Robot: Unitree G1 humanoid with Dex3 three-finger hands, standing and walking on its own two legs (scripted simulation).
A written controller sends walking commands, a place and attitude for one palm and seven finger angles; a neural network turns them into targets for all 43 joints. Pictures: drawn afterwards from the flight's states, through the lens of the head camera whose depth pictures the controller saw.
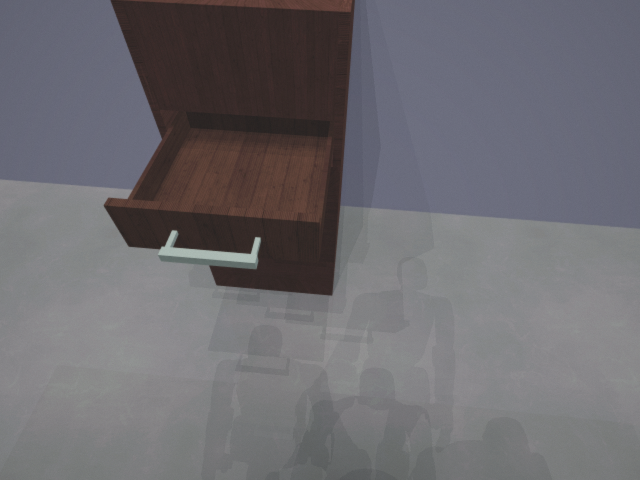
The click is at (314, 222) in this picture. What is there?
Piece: drawer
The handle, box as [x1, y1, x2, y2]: [158, 230, 260, 268]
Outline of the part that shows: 158,253 160,259 164,261 256,268 257,252 260,238 255,237 252,251 250,254 174,248 172,246 177,236 177,231 172,230 165,246 161,247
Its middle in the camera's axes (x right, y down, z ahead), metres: -0.20 +0.02 +0.71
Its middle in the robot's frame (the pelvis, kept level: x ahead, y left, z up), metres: +0.50 +0.23 -0.09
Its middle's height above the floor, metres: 0.68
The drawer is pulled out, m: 0.30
